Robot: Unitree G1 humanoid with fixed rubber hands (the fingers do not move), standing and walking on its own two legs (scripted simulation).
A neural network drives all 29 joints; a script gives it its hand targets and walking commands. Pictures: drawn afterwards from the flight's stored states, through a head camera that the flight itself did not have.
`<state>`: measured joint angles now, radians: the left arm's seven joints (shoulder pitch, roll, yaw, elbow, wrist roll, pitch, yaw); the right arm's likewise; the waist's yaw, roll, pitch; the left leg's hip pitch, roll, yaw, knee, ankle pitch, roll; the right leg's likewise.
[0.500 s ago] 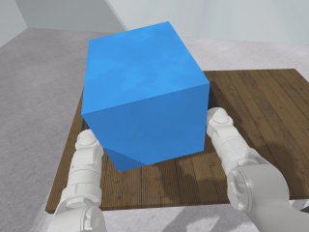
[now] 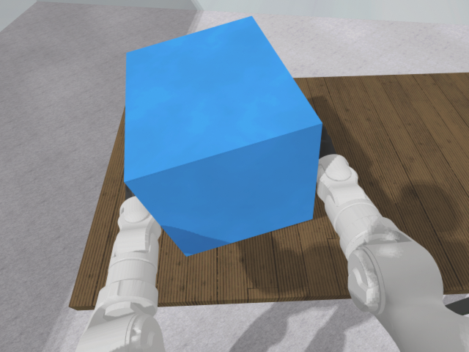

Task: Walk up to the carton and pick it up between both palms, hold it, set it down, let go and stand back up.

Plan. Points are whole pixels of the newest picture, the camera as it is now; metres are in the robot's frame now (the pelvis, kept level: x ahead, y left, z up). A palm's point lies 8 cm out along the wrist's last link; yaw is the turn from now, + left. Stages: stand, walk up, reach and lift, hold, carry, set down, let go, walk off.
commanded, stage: set down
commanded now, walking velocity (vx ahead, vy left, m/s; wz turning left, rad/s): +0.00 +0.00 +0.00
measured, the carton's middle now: (219, 135) +0.48 +0.09 +0.09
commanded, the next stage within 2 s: none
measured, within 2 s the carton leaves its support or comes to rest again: rests again in 1.70 s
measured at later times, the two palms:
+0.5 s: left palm (145, 202) +0.37 +0.21 +0.01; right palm (316, 156) +0.48 -0.10 +0.05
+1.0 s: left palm (152, 216) +0.36 +0.21 -0.02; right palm (315, 165) +0.48 -0.10 +0.03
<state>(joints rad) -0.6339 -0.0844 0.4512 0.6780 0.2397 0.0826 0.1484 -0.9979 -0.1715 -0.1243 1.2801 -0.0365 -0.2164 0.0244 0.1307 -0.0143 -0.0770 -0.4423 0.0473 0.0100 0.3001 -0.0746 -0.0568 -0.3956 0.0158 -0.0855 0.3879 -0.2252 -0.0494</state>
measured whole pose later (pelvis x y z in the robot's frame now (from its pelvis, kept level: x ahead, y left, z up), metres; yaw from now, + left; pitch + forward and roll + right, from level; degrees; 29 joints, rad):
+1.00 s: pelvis +0.01 -0.01 -0.01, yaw +0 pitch +24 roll +1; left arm -0.60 -0.11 0.47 0.85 0.24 -0.15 0.20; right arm -1.01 -0.20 -0.12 1.39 -0.11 -0.34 0.05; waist 0.15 -0.01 -0.17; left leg -0.64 0.05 0.01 0.30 -0.04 -0.06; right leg -0.60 0.02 -0.09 0.39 -0.21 -0.05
